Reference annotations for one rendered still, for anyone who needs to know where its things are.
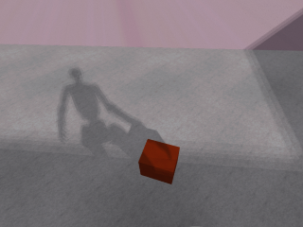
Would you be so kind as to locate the carton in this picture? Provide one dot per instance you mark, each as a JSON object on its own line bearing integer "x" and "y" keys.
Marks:
{"x": 158, "y": 161}

